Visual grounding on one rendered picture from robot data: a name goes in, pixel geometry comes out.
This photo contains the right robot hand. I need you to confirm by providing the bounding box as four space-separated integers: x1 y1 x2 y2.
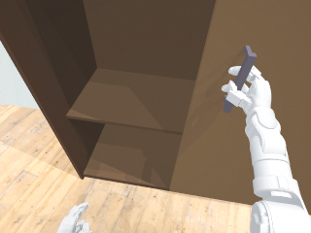
222 65 272 116

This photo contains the robot right upper arm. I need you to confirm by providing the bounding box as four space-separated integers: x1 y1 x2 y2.
250 200 311 233

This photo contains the handle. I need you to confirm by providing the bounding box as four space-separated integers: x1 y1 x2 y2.
223 46 257 113

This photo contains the wardrobe door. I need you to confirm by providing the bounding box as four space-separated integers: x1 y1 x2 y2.
169 0 311 216

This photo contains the left robot hand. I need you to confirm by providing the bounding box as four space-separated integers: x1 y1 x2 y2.
56 202 92 233

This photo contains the robot right forearm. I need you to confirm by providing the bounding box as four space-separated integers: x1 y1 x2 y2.
245 106 311 223

